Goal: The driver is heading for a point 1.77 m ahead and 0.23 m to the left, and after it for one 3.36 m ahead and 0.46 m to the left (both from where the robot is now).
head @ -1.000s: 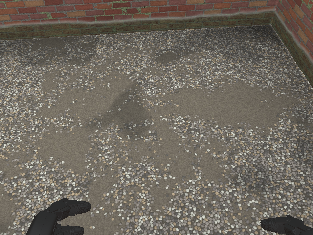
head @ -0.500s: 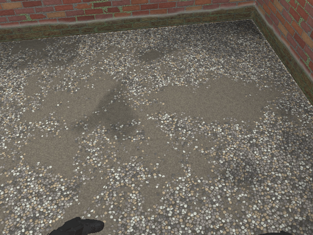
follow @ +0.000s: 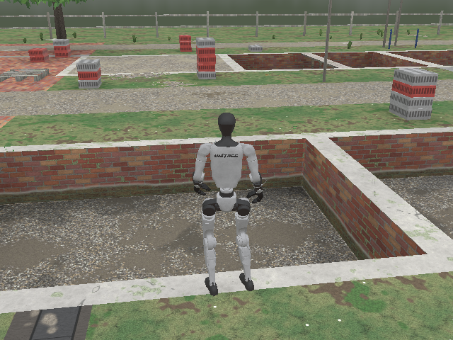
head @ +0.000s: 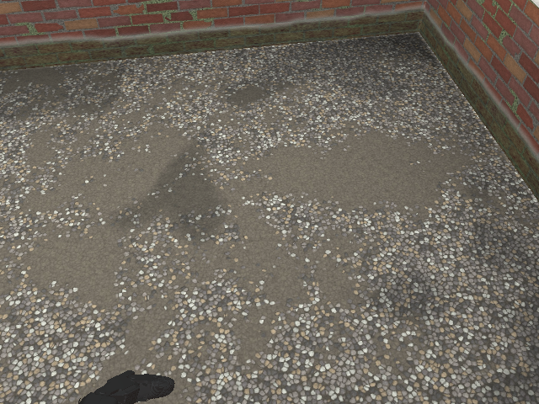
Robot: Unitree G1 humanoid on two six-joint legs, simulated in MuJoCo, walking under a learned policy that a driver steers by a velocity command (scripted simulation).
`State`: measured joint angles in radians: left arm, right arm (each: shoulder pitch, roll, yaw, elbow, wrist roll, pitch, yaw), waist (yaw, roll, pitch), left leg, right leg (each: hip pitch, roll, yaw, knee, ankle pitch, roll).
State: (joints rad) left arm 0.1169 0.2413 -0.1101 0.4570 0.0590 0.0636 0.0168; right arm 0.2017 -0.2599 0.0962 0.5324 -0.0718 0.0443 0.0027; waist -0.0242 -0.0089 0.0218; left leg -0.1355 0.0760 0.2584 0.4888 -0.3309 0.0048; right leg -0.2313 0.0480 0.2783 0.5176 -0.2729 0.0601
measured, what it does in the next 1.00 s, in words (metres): stands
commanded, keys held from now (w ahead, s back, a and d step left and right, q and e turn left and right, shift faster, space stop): w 1.00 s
